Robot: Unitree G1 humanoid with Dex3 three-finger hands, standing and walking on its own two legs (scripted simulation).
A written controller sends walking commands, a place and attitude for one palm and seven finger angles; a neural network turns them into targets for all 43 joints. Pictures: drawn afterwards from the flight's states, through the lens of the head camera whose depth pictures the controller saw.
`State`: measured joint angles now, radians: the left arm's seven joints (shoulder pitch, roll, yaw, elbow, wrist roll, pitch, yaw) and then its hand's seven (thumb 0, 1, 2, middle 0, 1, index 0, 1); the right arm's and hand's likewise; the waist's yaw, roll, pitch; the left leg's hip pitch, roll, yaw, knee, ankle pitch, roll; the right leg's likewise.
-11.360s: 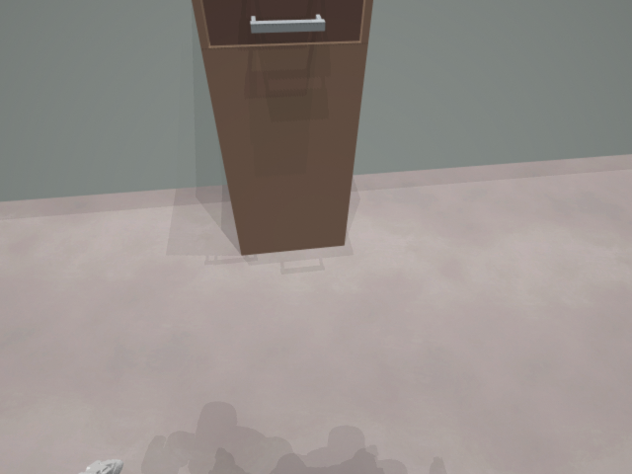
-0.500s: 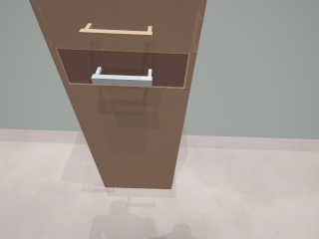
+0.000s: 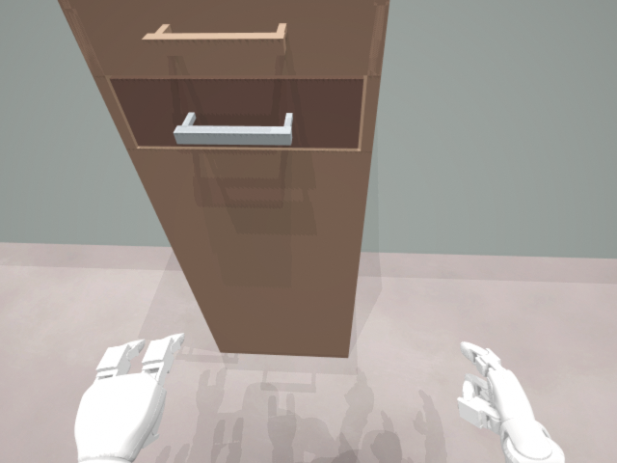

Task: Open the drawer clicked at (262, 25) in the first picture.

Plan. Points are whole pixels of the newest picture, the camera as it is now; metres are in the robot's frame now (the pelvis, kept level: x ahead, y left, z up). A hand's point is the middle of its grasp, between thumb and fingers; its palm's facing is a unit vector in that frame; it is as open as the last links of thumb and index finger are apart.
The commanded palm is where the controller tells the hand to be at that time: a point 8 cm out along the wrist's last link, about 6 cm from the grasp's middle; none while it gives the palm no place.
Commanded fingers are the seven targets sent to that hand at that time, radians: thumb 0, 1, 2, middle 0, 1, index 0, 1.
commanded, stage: raise the hand with hooked fingers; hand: left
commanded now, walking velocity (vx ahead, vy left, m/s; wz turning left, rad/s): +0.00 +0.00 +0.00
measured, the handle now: (236, 127) +0.55 +0.19 +0.16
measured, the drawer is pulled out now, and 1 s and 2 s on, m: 0.00 0.00 0.00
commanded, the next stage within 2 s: move the hooked fingers above the handle in 1.48 s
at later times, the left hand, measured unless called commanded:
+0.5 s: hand (131, 301) +0.25 +0.24 +0.11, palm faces +0.07 -0.08 -0.99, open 11.5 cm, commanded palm +0.23 +0.24 +0.18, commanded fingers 0.00 -0.20 0.43 -0.28 -1.00 -0.28 -1.00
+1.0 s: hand (82, 189) +0.31 +0.28 +0.23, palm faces +0.18 -0.03 -0.98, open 13.8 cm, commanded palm +0.27 +0.27 +0.29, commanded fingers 0.00 -0.50 0.30 -0.30 -1.20 -0.30 -1.20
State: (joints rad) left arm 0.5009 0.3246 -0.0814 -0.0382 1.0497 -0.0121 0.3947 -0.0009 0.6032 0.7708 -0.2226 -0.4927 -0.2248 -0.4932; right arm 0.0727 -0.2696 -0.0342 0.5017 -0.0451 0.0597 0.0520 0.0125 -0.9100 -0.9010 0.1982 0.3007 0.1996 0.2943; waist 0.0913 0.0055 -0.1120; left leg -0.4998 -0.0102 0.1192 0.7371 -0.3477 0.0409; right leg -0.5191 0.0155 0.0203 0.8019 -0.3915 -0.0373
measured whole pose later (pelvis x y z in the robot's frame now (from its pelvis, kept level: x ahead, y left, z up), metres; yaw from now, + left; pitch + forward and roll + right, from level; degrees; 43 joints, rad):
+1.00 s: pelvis +0.02 +0.01 +0.03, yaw +4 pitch -2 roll +0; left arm -0.22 0.61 0.00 -0.14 0.81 0.16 -0.16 0.00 -0.47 0.31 -0.32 -1.19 -0.32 -1.19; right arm 0.04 -0.25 0.05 0.60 0.03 0.14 0.01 0.01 -0.91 -0.90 0.20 0.30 0.20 0.29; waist 0.10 0.11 0.00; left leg -0.17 -0.05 0.03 0.41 -0.22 0.05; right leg -0.15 -0.01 -0.05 0.44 -0.26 -0.02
